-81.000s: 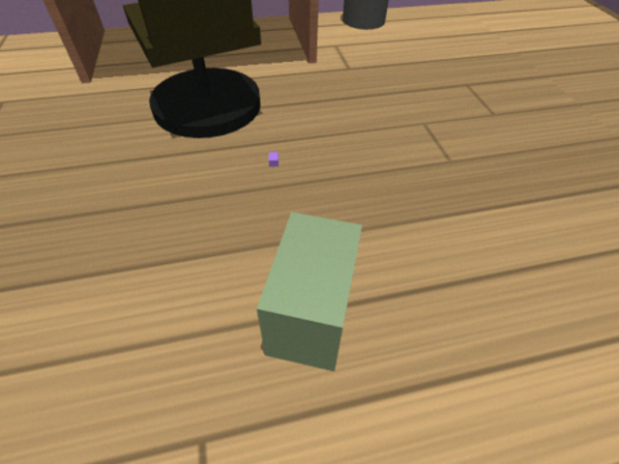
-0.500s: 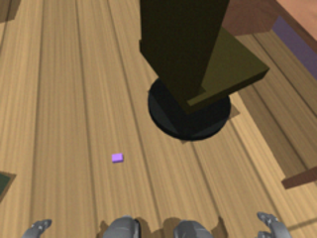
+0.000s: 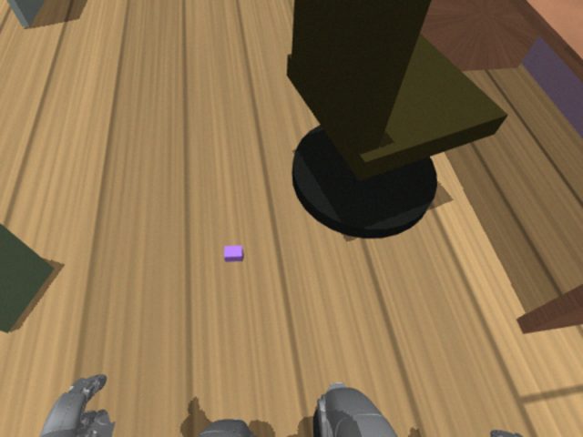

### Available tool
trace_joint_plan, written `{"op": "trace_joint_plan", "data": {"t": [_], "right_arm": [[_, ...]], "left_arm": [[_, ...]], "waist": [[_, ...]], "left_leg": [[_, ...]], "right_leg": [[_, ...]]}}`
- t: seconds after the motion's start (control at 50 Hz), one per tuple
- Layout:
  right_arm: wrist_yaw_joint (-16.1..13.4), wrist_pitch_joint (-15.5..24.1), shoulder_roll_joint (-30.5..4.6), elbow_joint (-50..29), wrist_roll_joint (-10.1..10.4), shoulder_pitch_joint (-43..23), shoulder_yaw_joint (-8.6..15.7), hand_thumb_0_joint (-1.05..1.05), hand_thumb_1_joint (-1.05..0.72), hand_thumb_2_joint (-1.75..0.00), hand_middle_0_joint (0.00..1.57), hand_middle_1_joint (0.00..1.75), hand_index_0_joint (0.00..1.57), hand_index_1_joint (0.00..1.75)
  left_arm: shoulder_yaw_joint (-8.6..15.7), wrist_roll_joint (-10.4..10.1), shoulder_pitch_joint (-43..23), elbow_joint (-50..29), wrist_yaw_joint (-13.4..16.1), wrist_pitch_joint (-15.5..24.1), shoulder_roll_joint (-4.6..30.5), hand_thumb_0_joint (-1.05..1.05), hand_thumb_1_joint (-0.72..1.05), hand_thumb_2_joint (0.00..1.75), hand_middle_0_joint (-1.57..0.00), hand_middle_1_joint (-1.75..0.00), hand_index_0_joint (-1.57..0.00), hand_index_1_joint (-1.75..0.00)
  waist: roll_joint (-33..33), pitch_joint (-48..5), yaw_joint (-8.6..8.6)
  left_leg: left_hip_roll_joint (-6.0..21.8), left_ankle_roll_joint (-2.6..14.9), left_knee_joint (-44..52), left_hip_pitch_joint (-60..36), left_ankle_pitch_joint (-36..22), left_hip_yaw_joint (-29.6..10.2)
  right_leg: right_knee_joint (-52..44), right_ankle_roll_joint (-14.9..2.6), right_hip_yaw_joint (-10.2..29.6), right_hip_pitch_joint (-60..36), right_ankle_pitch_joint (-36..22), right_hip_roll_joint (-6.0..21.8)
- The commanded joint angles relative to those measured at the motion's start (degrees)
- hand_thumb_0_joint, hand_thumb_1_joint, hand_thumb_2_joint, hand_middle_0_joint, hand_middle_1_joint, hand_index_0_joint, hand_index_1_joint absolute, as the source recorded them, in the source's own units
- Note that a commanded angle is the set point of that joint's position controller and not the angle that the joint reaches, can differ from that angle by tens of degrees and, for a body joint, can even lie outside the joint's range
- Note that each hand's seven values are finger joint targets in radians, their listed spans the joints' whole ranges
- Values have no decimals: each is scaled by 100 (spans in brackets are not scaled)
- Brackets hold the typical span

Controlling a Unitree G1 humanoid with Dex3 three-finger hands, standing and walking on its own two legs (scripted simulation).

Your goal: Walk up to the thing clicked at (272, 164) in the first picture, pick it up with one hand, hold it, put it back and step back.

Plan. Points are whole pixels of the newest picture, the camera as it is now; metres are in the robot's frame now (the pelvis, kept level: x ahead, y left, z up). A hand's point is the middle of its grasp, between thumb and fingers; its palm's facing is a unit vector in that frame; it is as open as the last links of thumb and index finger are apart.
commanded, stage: step back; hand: left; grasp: from above
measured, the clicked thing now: (233, 253) +0.72 +0.18 -0.74
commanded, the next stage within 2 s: none
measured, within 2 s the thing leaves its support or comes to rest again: neither
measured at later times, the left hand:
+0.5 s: hand out of the picture -0.08 +0.23 -0.13, palm faces -0.07 -0.90 -0.42, open 7.4 cm
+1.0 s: hand out of the picture -0.26 +0.21 -0.15, palm faces -0.07 -0.91 -0.41, open 7.4 cm
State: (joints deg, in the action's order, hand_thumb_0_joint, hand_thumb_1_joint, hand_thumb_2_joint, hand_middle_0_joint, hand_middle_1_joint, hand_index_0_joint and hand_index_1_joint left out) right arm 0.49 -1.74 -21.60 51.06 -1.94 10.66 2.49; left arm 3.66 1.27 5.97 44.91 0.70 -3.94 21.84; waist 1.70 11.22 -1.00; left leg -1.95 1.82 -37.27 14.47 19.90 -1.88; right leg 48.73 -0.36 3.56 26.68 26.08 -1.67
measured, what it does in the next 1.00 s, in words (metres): walks backwards: right foot, then left foot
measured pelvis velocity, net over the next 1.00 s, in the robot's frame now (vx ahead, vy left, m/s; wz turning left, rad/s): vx -0.35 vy -0.06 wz -0.06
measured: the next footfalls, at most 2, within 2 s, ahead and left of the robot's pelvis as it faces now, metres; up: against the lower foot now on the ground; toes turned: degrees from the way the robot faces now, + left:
right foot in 0.32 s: -0.11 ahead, -0.15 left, +0.00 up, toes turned -2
left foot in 0.64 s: -0.19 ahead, +0.10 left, +0.00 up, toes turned -2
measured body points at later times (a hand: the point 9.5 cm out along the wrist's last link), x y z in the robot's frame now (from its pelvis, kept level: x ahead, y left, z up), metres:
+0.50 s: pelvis -0.17 -0.03 +0.00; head -0.12 -0.06 +0.45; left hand -0.08 +0.27 -0.10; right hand -0.08 -0.36 -0.12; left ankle -0.15 +0.11 -0.65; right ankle -0.15 -0.15 -0.72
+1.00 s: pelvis -0.35 -0.06 -0.01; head -0.31 -0.07 +0.44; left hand -0.26 +0.26 -0.12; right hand -0.23 -0.38 -0.12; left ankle -0.24 +0.09 -0.71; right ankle -0.36 -0.17 -0.73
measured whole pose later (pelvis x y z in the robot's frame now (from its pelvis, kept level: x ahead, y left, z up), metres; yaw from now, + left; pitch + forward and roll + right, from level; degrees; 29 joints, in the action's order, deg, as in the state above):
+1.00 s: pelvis -0.35 -0.06 -0.01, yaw -4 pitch -3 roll -1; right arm -0.7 -3.2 -23.3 49.0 -1.7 5.8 2.8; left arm 3.5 2.3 11.1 51.7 -0.3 -1.4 20.8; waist -3.6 8.3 1.1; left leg 1.9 0.2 -45.6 27.1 22.6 -6.1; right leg 38.7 -1.3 1.6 14.1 21.8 -3.3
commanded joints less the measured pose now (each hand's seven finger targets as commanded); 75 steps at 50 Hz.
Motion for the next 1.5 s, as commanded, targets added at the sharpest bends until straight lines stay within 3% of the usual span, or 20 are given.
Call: {"op": "trace_joint_plan", "data": {"t": [0.0,0.18,0.26,0.3,0.34,0.4,0.52,0.6,0.64,0.68,0.88,0.92,0.96,1.02,1.14,1.22,1.26,1.28,1.34,1.48], "right_arm": [[-205,198,-1548,-564,-30,-440,385,0,-90,-90,20,30,20,30],[-221,130,-1479,-718,2,-9,460,0,-90,-90,20,30,20,30],[-179,-3,-1611,-862,72,-496,485,0,-90,-90,20,30,20,30],[-154,-44,-1171,-913,140,-376,342,0,-90,-90,20,30,20,30],[-276,-70,-1285,-944,158,-650,438,0,-90,-90,20,30,20,30],[-235,-18,-1203,-583,230,-56,375,0,-90,-90,20,30,20,30],[-240,57,-1044,-693,94,-139,278,0,-90,-90,20,30,20,30],[-206,96,-1061,-344,45,494,356,0,-90,-90,20,30,20,30],[-168,97,-1932,-450,-15,261,535,0,-90,-90,20,30,20,30],[-160,151,-2026,-535,-49,-13,551,0,-90,-90,20,30,20,30],[-173,-22,-1577,-575,-7,-271,389,0,-90,-90,20,30,20,30],[-131,-58,-1063,-617,52,-174,227,0,-90,-90,20,30,20,30],[-230,-93,-1262,-639,69,-528,360,0,-90,-90,20,30,20,30],[-174,-17,-1251,-308,127,-163,343,0,-90,-90,20,30,20,30],[10,142,-1188,-228,-35,-310,340,0,-90,-90,20,30,20,30],[33,297,-1122,219,-11,425,427,0,-90,-90,20,30,20,30],[-11,364,-1859,225,-105,643,585,0,-90,-90,20,30,20,30],[8,388,-2068,140,-50,512,627,0,-90,-90,20,30,20,30],[-61,489,-1536,72,-54,71,454,0,-90,-90,20,30,20,30],[5,315,-1482,-5,-6,-56,459,0,-90,-90,20,30,20,30]], "left_arm": [[430,-124,200,-281,123,136,1053,0,90,90,-20,-30,-20,-30],[389,-30,412,-219,42,209,988,0,90,90,-20,-30,-20,-30],[371,-1,1364,264,-14,284,886,0,90,90,-20,-30,-20,-30],[532,159,1235,203,-12,345,1438,0,90,90,-20,-30,-20,-30],[681,124,466,-209,2,347,2233,0,90,90,-20,-30,-20,-30],[478,127,-326,-351,83,344,1403,0,90,90,-20,-30,-20,-30],[465,151,405,-368,171,268,1379,0,90,90,-20,-30,-20,-30],[359,0,227,-428,103,135,1378,0,90,90,-20,-30,-20,-30],[228,-43,162,-538,70,140,1007,0,90,90,-20,-30,-20,-30],[398,-11,-283,-451,146,102,1231,0,90,90,-20,-30,-20,-30],[318,11,777,271,-7,362,924,0,90,90,-20,-30,-20,-30],[465,165,946,406,46,490,1481,0,90,90,-20,-30,-20,-30],[618,138,198,130,60,499,2217,0,90,90,-20,-30,-20,-30],[459,124,-208,135,91,560,1578,0,90,90,-20,-30,-20,-30],[514,191,546,406,6,608,1662,0,90,90,-20,-30,-20,-30],[315,117,311,388,-58,491,1483,0,90,90,-20,-30,-20,-30],[150,-20,78,287,-65,509,942,0,90,90,-20,-30,-20,-30],[323,40,-226,342,-38,536,1455,0,90,90,-20,-30,-20,-30],[250,-37,344,581,-122,593,1249,0,90,90,-20,-30,-20,-30],[274,32,624,837,-123,689,1074,0,90,90,-20,-30,-20,-30]], "waist": [[-733,-1111,230],[-1195,-1385,-118],[-1387,-1853,335],[-39,-1442,217],[1433,-868,427],[459,-808,-78],[935,-1253,435],[712,-1503,141],[-1140,-1483,112],[-1041,-1239,-66],[-1195,-1636,234],[170,-1412,230],[874,-819,397],[321,-572,63],[800,-680,537],[512,-914,56],[-1475,-935,-229],[-857,-406,-273],[-746,-691,98],[-1083,-787,189]], "left_leg": [[1710,1069,1429,24,-3161,-1405],[1694,1299,1018,-1062,-3113,-1117],[1516,857,527,-514,-2385,-858],[594,124,-272,1383,-455,-563],[-131,-243,-2858,1269,1554,-835],[-515,-225,-3256,1221,638,-781],[-84,-300,-1155,1299,1068,-235],[-42,-100,1368,-81,-666,283],[1858,856,1675,-584,-1549,-2320],[2441,1636,1691,527,-2593,-2577],[1356,824,540,-367,-1575,-865],[459,224,-743,1502,170,-421],[133,-195,-2199,1139,1307,-1099],[-223,-215,-2665,1368,470,-856],[64,-306,-681,1265,1004,-302],[-6,-8,1536,-770,189,144],[1903,838,2650,-1177,2970,-3329],[2238,1325,2853,-134,3255,-3652],[1492,850,2255,-648,1195,-1962],[1203,698,1468,391,459,-997]], "right_leg": [[2475,-112,823,95,409,-522],[441,239,111,-190,436,-136],[-2330,-59,-374,-1603,-958,72],[-2663,-431,1277,-2186,-908,950],[-3358,-1848,3169,-93,-1267,2808],[-2449,-1088,898,-471,-2595,1484],[-1870,-1128,877,-2265,-3788,1670],[-1241,-732,656,-1773,-3196,1374],[-48,-98,-198,63,-305,148],[1986,-28,540,-362,1084,-150],[-2404,-77,-439,-1499,-502,-55],[-2972,-377,1437,-2435,-459,816],[-3417,-1587,3173,33,450,2593],[-2844,-1045,1441,-421,-415,1605],[-3094,-1005,1646,-1379,1786,1633],[-2369,-671,690,-544,938,1184],[-227,-43,-569,1106,688,34],[346,-59,98,784,595,343],[164,-85,56,435,-118,432],[-1917,-85,-723,-1587,-720,24]]}}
